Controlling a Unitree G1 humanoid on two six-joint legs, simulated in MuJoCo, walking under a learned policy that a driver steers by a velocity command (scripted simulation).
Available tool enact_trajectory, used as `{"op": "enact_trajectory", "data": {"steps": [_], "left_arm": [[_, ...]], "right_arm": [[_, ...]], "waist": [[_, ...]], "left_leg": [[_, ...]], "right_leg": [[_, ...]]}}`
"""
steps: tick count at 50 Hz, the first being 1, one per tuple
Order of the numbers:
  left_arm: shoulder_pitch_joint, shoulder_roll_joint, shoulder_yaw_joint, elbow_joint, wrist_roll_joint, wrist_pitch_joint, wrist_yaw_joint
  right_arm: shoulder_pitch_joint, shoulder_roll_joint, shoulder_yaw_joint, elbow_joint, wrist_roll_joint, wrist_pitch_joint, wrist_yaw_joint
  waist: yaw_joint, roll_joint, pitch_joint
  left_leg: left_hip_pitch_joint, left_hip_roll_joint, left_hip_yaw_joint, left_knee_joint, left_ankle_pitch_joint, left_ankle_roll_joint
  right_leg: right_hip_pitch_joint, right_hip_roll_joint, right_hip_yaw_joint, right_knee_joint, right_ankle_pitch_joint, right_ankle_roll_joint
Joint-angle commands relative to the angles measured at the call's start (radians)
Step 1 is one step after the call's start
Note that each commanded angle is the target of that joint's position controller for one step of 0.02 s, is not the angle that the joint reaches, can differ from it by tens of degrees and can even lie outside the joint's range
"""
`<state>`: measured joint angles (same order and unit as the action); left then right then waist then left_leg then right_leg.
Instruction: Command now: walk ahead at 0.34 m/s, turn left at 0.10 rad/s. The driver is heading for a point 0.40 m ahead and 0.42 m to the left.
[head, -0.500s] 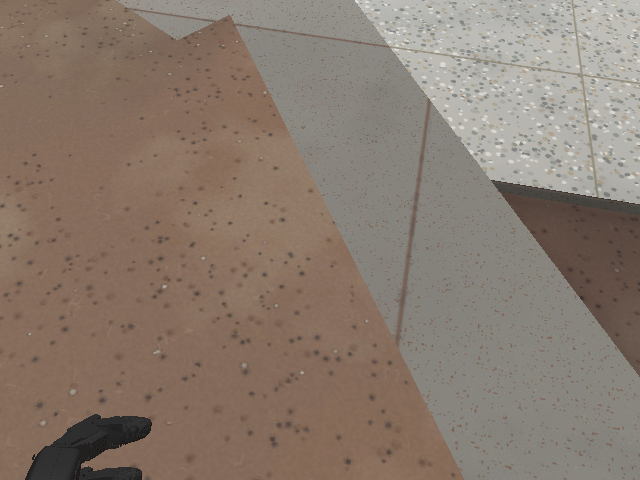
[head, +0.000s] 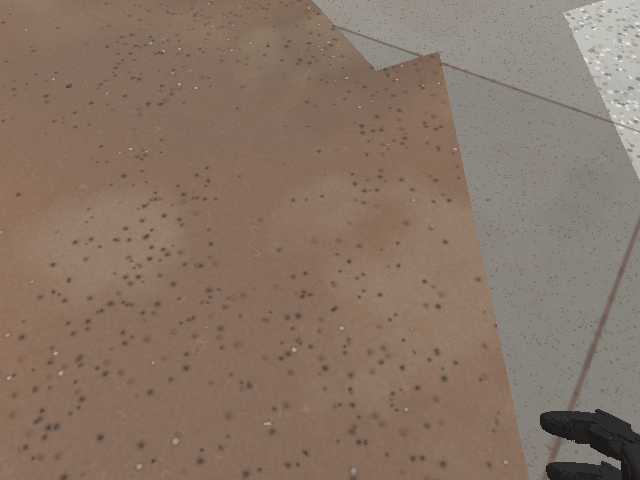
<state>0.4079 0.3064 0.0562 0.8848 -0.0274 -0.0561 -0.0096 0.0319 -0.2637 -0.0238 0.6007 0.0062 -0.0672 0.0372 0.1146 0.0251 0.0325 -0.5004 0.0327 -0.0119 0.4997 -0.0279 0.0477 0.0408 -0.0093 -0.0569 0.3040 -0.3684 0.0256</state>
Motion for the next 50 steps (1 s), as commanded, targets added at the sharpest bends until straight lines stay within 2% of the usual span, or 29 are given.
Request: {"op": "enact_trajectory", "data": {"steps": [1,2,3,4,5,6,7,10,13,16,20,22,23,24,25,26,27,28,30,33,37,41,43,45,46,47,48,49,50], "left_arm": [[-0.063,0.129,0.014,-0.080,0.023,-0.009,0.014],[0.068,0.019,-0.027,-0.092,0.051,-0.020,0.005],[0.085,0.089,-0.012,-0.056,0.026,-0.023,0.004],[-0.006,0.152,0.007,-0.080,0.005,-0.021,0.003],[-0.079,0.136,0.003,-0.099,0.009,-0.017,0.010],[-0.110,0.128,0.004,-0.103,0.026,-0.010,0.018],[-0.107,0.123,0.007,-0.107,0.033,0.005,0.024],[-0.085,0.084,0.002,-0.110,0.033,0.038,0.041],[-0.149,0.081,0.002,-0.131,0.042,0.055,0.050],[-0.234,0.084,0.005,-0.159,0.036,0.065,0.048],[-0.286,0.093,0.010,-0.187,0.028,0.052,0.038],[-0.233,0.096,0.017,-0.174,0.028,0.035,0.030],[-0.194,0.138,0.028,-0.172,0.037,0.032,0.032],[-0.201,0.220,0.048,-0.180,0.054,0.043,0.039],[-0.180,0.214,0.053,-0.175,0.068,0.043,0.033],[-0.208,0.164,0.039,-0.190,0.061,0.033,0.034],[-0.247,0.136,0.033,-0.193,0.043,0.026,0.037],[-0.266,0.120,0.029,-0.198,0.028,0.020,0.042],[-0.242,0.112,0.026,-0.188,0.028,0.011,0.049],[-0.184,0.123,0.035,-0.170,0.036,-0.001,0.049],[-0.159,0.165,0.054,-0.155,0.027,-0.008,0.039],[-0.148,0.196,0.071,-0.141,0.007,-0.010,0.019],[-0.150,0.207,0.077,-0.132,-0.007,-0.003,0.011],[-0.168,0.198,0.074,-0.128,-0.012,0.005,0.009],[-0.141,0.148,0.056,-0.125,0.004,0.003,0.008],[-0.160,0.054,0.022,-0.185,0.053,-0.004,0.009],[-0.204,0.054,0.015,-0.236,0.037,-0.035,0.014],[-0.266,0.144,0.035,-0.245,-0.001,-0.058,0.007],[-0.266,0.153,0.037,-0.241,-0.006,-0.073,0.003]], "right_arm": [[0.281,-0.208,-0.081,0.013,-0.029,-0.010,-0.018],[0.324,-0.281,-0.086,0.011,-0.046,0.004,-0.027],[0.357,-0.222,-0.077,0.021,-0.025,0.016,-0.023],[0.292,-0.189,-0.063,0.023,-0.012,0.018,-0.019],[0.224,-0.156,-0.053,0.026,-0.005,0.015,-0.017],[0.173,-0.135,-0.047,0.025,-0.005,0.013,-0.016],[0.135,-0.139,-0.050,0.023,-0.010,0.013,-0.016],[0.093,-0.183,-0.071,0.025,-0.019,0.016,-0.019],[0.100,-0.206,-0.083,0.038,-0.006,0.030,-0.037],[0.115,-0.212,-0.087,0.050,0.000,0.051,-0.052],[0.132,-0.213,-0.089,0.062,0.006,0.072,-0.060],[0.111,-0.197,-0.083,0.056,0.017,0.084,-0.067],[0.141,-0.157,-0.070,0.056,0.015,0.088,-0.071],[0.191,-0.091,-0.055,0.043,0.008,0.085,-0.068],[0.172,-0.158,-0.072,0.024,0.008,0.073,-0.067],[0.164,-0.213,-0.091,0.030,0.010,0.070,-0.063],[0.174,-0.219,-0.100,0.042,0.011,0.074,-0.060],[0.188,-0.209,-0.102,0.054,0.005,0.082,-0.061],[0.165,-0.163,-0.092,0.046,0.007,0.079,-0.050],[0.099,-0.119,-0.078,0.013,0.013,0.064,-0.036],[0.045,-0.085,-0.061,-0.025,0.011,0.057,-0.015],[0.024,-0.095,-0.057,-0.045,0.013,0.062,0.000],[0.037,-0.108,-0.061,-0.048,0.015,0.067,0.004],[0.162,-0.136,-0.083,-0.007,0.013,0.070,0.001],[0.324,-0.202,-0.121,0.044,0.022,0.073,-0.009],[0.457,-0.332,-0.151,0.061,0.026,0.073,-0.029],[0.433,-0.356,-0.140,0.024,0.021,0.047,-0.019],[0.401,-0.264,-0.112,0.025,0.016,0.022,-0.011],[0.370,-0.215,-0.095,0.027,0.011,0.009,-0.010]], "waist": [[-0.212,-0.045,-0.229],[-0.165,0.220,-0.377],[-0.199,0.190,-0.492],[-0.191,0.131,-0.348],[-0.167,0.086,-0.244],[-0.142,0.038,-0.180],[-0.107,0.047,-0.156],[-0.065,0.078,-0.150],[-0.077,0.080,-0.158],[-0.100,0.088,-0.134],[-0.113,0.107,-0.109],[-0.072,0.099,-0.117],[-0.071,0.036,-0.157],[-0.116,-0.211,-0.164],[-0.086,-0.294,-0.130],[-0.088,-0.218,-0.094],[-0.108,-0.200,-0.060],[-0.112,-0.198,-0.045],[-0.093,-0.179,-0.014],[-0.053,-0.165,-0.010],[-0.037,-0.163,-0.008],[-0.042,-0.166,0.012],[-0.062,-0.157,0.021],[-0.142,-0.115,-0.026],[-0.210,-0.035,-0.121],[-0.236,0.245,-0.180],[-0.224,0.291,-0.264],[-0.243,0.162,-0.176],[-0.211,0.139,-0.122]], "left_leg": [[0.555,0.070,-0.064,-0.009,0.364,0.086],[0.908,0.371,-0.438,0.030,0.640,0.271],[0.875,0.400,-0.553,-0.026,0.589,0.319],[0.763,0.331,-0.422,-0.049,0.584,0.280],[0.649,0.269,-0.332,-0.067,0.586,0.245],[0.533,0.232,-0.288,-0.099,0.569,0.226],[0.427,0.207,-0.256,-0.134,0.550,0.215],[0.269,0.181,-0.213,-0.184,0.517,0.234],[0.224,0.166,-0.225,-0.195,0.334,0.224],[0.185,0.143,-0.266,-0.210,0.065,0.200],[0.213,0.129,-0.361,-0.165,-0.042,0.176],[0.209,0.085,-0.379,-0.089,-0.026,0.127],[0.144,0.036,-0.343,-0.006,-0.191,0.075],[-0.052,-0.112,-0.169,0.210,-0.512,0.006],[-0.179,-0.116,-0.097,0.397,-0.573,-0.022],[-0.200,-0.060,-0.132,0.499,-0.495,-0.031],[-0.227,-0.044,-0.115,0.539,-0.432,-0.044],[-0.253,-0.030,-0.106,0.572,-0.384,-0.062],[-0.265,-0.009,-0.077,0.605,-0.297,-0.084],[-0.268,0.014,-0.040,0.516,-0.218,-0.102],[-0.169,0.041,-0.004,0.328,-0.171,-0.095],[-0.042,0.039,0.042,0.200,-0.208,-0.055],[0.012,0.030,0.066,0.151,-0.241,-0.021],[0.249,-0.037,0.125,0.052,-0.209,0.027],[0.489,-0.065,0.093,0.020,-0.215,0.066],[0.742,0.190,-0.352,-0.080,-0.298,0.191],[0.814,0.315,-0.790,-0.262,-0.510,0.335],[0.773,0.312,-0.692,-0.282,-0.473,0.309],[0.692,0.274,-0.574,-0.260,-0.386,0.275]], "right_leg": [[-0.228,-0.112,0.033,0.391,0.644,-0.063],[-0.585,0.030,0.013,0.780,-0.114,0.019],[-0.616,0.036,0.155,0.938,-0.306,0.027],[-0.674,-0.015,0.146,0.969,-0.263,0.024],[-0.695,-0.049,0.117,0.922,-0.202,0.025],[-0.672,-0.070,0.112,0.865,-0.145,0.033],[-0.598,-0.083,0.117,0.817,-0.099,0.038],[-0.478,-0.047,0.098,0.700,-0.052,0.058],[-0.453,-0.026,0.111,0.585,0.032,0.058],[-0.429,-0.005,0.127,0.488,0.095,0.052],[-0.391,0.024,0.135,0.336,0.072,0.034],[-0.274,0.022,0.120,0.122,0.192,0.007],[-0.157,-0.085,0.185,0.056,0.224,-0.034],[-0.038,-0.303,0.405,0.019,0.237,-0.146],[-0.090,-0.410,0.588,-0.062,0.081,-0.258],[-0.108,-0.378,0.559,-0.087,-0.084,-0.258],[-0.115,-0.326,0.486,-0.096,-0.136,-0.216],[-0.098,-0.293,0.431,-0.100,-0.144,-0.184],[-0.111,-0.267,0.333,-0.129,-0.072,-0.171],[-0.081,-0.263,0.234,-0.157,0.012,-0.180],[-0.100,-0.275,0.124,-0.164,0.096,-0.185],[-0.138,-0.296,0.052,-0.142,0.102,-0.175],[-0.136,-0.320,0.037,-0.108,0.099,-0.165],[-0.214,-0.287,-0.048,0.072,0.281,-0.124],[-0.300,-0.220,-0.128,0.331,0.399,-0.081],[-0.646,-0.105,-0.172,0.757,0.010,0.010],[-0.897,0.021,0.049,0.974,-0.226,0.027],[-0.984,-0.040,0.115,1.020,-0.146,0.001],[-0.960,-0.076,0.115,0.967,-0.054,-0.027]]}}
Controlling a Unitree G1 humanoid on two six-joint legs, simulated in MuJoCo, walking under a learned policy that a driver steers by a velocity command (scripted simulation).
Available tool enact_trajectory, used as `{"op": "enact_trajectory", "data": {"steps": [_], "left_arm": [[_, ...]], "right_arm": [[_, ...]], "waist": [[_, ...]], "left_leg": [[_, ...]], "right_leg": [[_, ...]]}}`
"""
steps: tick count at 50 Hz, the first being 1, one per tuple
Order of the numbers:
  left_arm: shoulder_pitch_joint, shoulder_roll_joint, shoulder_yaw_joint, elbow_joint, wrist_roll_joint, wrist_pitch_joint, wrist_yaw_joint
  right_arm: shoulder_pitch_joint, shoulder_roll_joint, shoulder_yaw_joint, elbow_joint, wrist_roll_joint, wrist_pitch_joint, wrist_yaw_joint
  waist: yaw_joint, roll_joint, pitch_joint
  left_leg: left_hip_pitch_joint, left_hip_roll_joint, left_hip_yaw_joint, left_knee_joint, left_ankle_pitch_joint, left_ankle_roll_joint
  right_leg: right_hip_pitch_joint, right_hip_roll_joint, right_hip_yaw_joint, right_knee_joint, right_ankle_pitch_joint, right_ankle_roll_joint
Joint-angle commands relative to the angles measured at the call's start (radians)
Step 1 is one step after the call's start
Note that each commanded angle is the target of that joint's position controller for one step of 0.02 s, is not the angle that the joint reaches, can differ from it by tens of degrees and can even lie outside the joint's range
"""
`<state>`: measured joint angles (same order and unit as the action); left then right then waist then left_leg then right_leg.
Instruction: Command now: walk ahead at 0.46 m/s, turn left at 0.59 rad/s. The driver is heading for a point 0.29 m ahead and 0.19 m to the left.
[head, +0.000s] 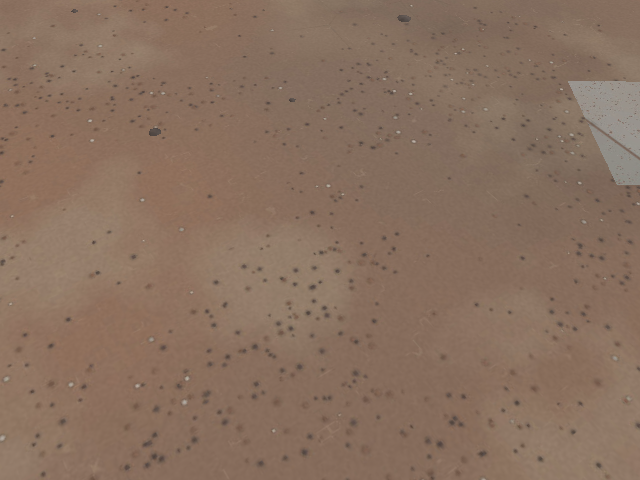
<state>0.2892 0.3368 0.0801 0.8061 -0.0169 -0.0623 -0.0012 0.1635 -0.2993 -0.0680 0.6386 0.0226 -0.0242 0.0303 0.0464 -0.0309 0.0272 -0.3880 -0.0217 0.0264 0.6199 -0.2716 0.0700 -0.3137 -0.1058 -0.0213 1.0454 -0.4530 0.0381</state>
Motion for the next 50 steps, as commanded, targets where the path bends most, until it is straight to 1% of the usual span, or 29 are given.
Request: {"op": "enact_trajectory", "data": {"steps": [1,2,3,5,7,11,13,16,18,19,20,21,22,23,24,25,26,27,29,31,34,36,37,38,39,40,41,45,50], "left_arm": [[-0.133,0.117,0.014,-0.141,0.007,-0.072,-0.001],[-0.125,0.117,0.019,-0.135,0.026,-0.070,-0.001],[-0.119,0.110,0.019,-0.133,0.029,-0.063,-0.006],[-0.122,0.084,0.016,-0.132,0.033,-0.049,-0.011],[-0.187,0.057,0.006,-0.152,0.034,-0.042,-0.010],[-0.349,0.012,-0.014,-0.196,0.021,-0.048,-0.026],[-0.400,0.019,-0.014,-0.215,0.013,-0.054,-0.035],[-0.400,0.038,-0.007,-0.216,0.024,-0.065,-0.046],[-0.329,0.058,0.005,-0.197,0.032,-0.069,-0.044],[-0.245,0.074,0.014,-0.175,0.041,-0.073,-0.038],[-0.146,0.104,0.021,-0.162,0.056,-0.077,-0.034],[-0.040,0.163,0.030,-0.155,0.077,-0.074,-0.028],[0.020,0.118,0.021,-0.119,0.049,-0.057,-0.036],[-0.018,0.077,0.010,-0.140,0.020,-0.039,-0.037],[-0.098,0.045,-0.002,-0.152,0.016,-0.027,-0.031],[-0.158,0.011,-0.019,-0.145,0.023,-0.020,-0.031],[-0.193,-0.009,-0.030,-0.138,0.031,-0.020,-0.031],[-0.221,0.000,-0.029,-0.126,0.039,-0.016,-0.032],[-0.255,0.016,-0.023,-0.109,0.045,-0.014,-0.032],[-0.241,0.043,-0.014,-0.089,0.037,-0.008,-0.026],[-0.248,0.058,-0.017,-0.073,0.020,0.013,-0.019],[-0.242,0.017,-0.037,-0.060,0.021,0.021,-0.023],[-0.210,-0.007,-0.050,-0.045,0.032,0.021,-0.027],[-0.145,0.006,-0.046,-0.039,0.040,0.020,-0.030],[-0.152,0.001,-0.048,-0.033,0.039,0.026,-0.024],[-0.167,0.009,-0.047,-0.032,0.036,0.030,-0.018],[-0.161,0.005,-0.048,-0.024,0.034,0.034,-0.013],[-0.131,0.014,-0.048,0.007,0.034,0.031,-0.005],[-0.142,0.020,-0.047,0.040,0.023,0.036,-0.001]], "right_arm": [[0.176,-0.151,-0.040,-0.019,-0.006,-0.035,-0.006],[0.130,-0.130,-0.031,-0.029,-0.010,-0.034,-0.010],[0.107,-0.124,-0.028,-0.039,-0.018,-0.033,-0.014],[0.109,-0.136,-0.031,-0.033,-0.016,-0.039,-0.027],[0.142,-0.149,-0.036,-0.011,-0.009,-0.041,-0.040],[0.210,-0.159,-0.042,0.034,0.000,-0.036,-0.056],[0.249,-0.160,-0.044,0.057,0.006,-0.035,-0.058],[0.266,-0.146,-0.043,0.086,0.000,-0.019,-0.070],[0.252,-0.141,-0.044,0.087,-0.009,-0.008,-0.074],[0.224,-0.136,-0.041,0.077,-0.008,-0.006,-0.073],[0.205,-0.113,-0.030,0.057,-0.013,-0.006,-0.068],[0.296,-0.055,-0.011,0.048,-0.030,-0.010,-0.066],[0.439,-0.054,0.000,0.088,-0.013,-0.011,-0.058],[0.416,-0.153,-0.024,0.105,0.000,-0.004,-0.054],[0.287,-0.172,-0.030,0.077,0.008,0.007,-0.057],[0.218,-0.156,-0.026,0.068,-0.002,0.020,-0.063],[0.185,-0.142,-0.027,0.057,-0.018,0.033,-0.069],[0.211,-0.101,-0.020,0.061,-0.018,0.046,-0.070],[0.236,-0.037,0.000,0.072,-0.024,0.051,-0.075],[0.213,-0.028,0.008,0.073,-0.029,0.046,-0.074],[0.179,-0.052,0.001,0.081,-0.029,0.056,-0.065],[0.125,-0.057,0.001,0.065,-0.049,0.061,-0.062],[0.097,-0.079,0.000,0.042,-0.057,0.060,-0.066],[0.053,-0.153,-0.013,0.030,-0.049,0.061,-0.073],[0.045,-0.123,-0.011,0.048,-0.045,0.057,-0.069],[0.032,-0.081,0.001,0.048,-0.051,0.049,-0.065],[0.022,-0.063,0.007,0.051,-0.055,0.040,-0.062],[0.042,-0.067,0.008,0.068,-0.039,0.013,-0.060],[0.044,-0.063,0.009,0.091,-0.034,0.015,-0.061]], "waist": [[-0.104,0.113,-0.078],[-0.076,0.118,-0.055],[-0.056,0.136,-0.046],[-0.041,0.110,-0.043],[-0.053,0.092,-0.016],[-0.104,0.116,0.019],[-0.119,0.110,0.030],[-0.112,0.124,0.022],[-0.081,0.154,-0.025],[-0.035,0.158,-0.077],[0.017,0.130,-0.183],[0.007,-0.059,-0.349],[-0.014,-0.286,-0.519],[-0.005,-0.130,-0.468],[-0.003,-0.055,-0.304],[-0.023,0.006,-0.186],[-0.047,0.010,-0.131],[-0.083,-0.031,-0.100],[-0.102,-0.087,-0.096],[-0.087,-0.094,-0.152],[-0.088,-0.069,-0.156],[-0.088,-0.056,-0.095],[-0.080,-0.016,-0.065],[-0.017,0.086,-0.032],[-0.021,0.143,-0.025],[-0.030,0.140,0.005],[-0.025,0.143,0.010],[-0.030,0.091,-0.038],[-0.037,0.051,-0.067]], "left_leg": [[0.484,0.283,-0.513,-0.370,-0.041,0.218],[0.408,0.244,-0.443,-0.382,0.056,0.200],[0.357,0.222,-0.410,-0.401,0.126,0.195],[0.316,0.199,-0.355,-0.416,0.272,0.201],[0.288,0.178,-0.312,-0.420,0.337,0.190],[0.220,0.136,-0.280,-0.413,0.292,0.143],[0.234,0.153,-0.317,-0.398,0.267,0.134],[0.310,0.165,-0.328,-0.301,0.409,0.095],[0.360,0.162,-0.338,-0.193,0.599,0.069],[0.369,0.130,-0.323,-0.093,0.725,0.044],[0.305,0.080,-0.300,0.075,0.685,0.007],[0.041,-0.021,-0.269,0.402,0.252,-0.056],[-0.136,-0.126,-0.250,0.694,-0.437,-0.107],[-0.166,-0.063,-0.301,0.771,-0.397,-0.117],[-0.204,-0.026,-0.243,0.763,-0.343,-0.129],[-0.198,0.006,-0.209,0.685,-0.301,-0.136],[-0.143,0.046,-0.196,0.593,-0.261,-0.134],[-0.060,0.062,-0.171,0.492,-0.236,-0.136],[0.060,0.059,-0.112,0.297,-0.210,-0.145],[0.138,0.065,-0.099,0.157,-0.093,-0.139],[0.257,0.052,-0.077,-0.013,0.091,-0.112],[0.328,0.057,-0.091,-0.123,0.136,-0.078],[0.342,0.117,-0.163,-0.186,0.165,-0.051],[0.269,0.159,-0.212,-0.195,0.071,-0.013],[0.141,0.130,-0.196,-0.223,-0.142,-0.003],[0.091,0.105,-0.186,-0.244,-0.189,-0.019],[0.079,0.099,-0.181,-0.246,-0.146,-0.035],[0.164,0.088,-0.162,-0.177,0.136,-0.048],[0.212,0.075,-0.146,-0.144,0.294,-0.040]], "right_leg": [[-0.544,-0.012,0.084,0.154,0.105,-0.040],[-0.480,-0.025,0.088,0.076,0.161,-0.034],[-0.430,-0.023,0.086,0.043,0.203,-0.027],[-0.402,0.005,0.066,-0.029,0.269,-0.002],[-0.405,0.030,0.062,-0.164,0.358,0.020],[-0.299,0.092,0.053,-0.441,0.547,0.022],[-0.270,0.105,0.069,-0.503,0.578,0.009],[-0.213,0.121,0.071,-0.579,0.593,-0.031],[-0.126,0.139,0.056,-0.579,0.524,-0.066],[-0.013,0.150,0.026,-0.617,0.566,-0.090],[0.199,0.074,0.063,-0.603,0.764,-0.134],[0.567,-0.163,0.303,-0.492,1.141,-0.265],[0.758,-0.347,0.621,-0.529,1.178,-0.418],[0.650,-0.312,0.603,-0.580,0.950,-0.386],[0.498,-0.260,0.469,-0.610,0.840,-0.342],[0.330,-0.206,0.382,-0.658,0.788,-0.317],[0.203,-0.171,0.332,-0.691,0.753,-0.295],[0.100,-0.131,0.280,-0.727,0.719,-0.276],[0.005,-0.089,0.192,-0.752,0.800,-0.275],[0.030,-0.097,0.172,-0.746,0.830,-0.281],[-0.008,-0.089,0.169,-0.757,0.449,-0.249],[-0.096,-0.040,0.168,-0.764,0.097,-0.174],[-0.132,-0.009,0.155,-0.743,-0.013,-0.119],[-0.121,0.060,0.098,-0.709,-0.036,-0.075],[-0.015,0.086,0.044,-0.671,0.040,-0.049],[0.019,0.089,0.039,-0.644,0.090,-0.040],[0.035,0.086,0.037,-0.630,0.129,-0.043],[0.060,0.074,0.043,-0.609,0.277,-0.051],[0.094,0.066,0.045,-0.589,0.388,-0.042]]}}
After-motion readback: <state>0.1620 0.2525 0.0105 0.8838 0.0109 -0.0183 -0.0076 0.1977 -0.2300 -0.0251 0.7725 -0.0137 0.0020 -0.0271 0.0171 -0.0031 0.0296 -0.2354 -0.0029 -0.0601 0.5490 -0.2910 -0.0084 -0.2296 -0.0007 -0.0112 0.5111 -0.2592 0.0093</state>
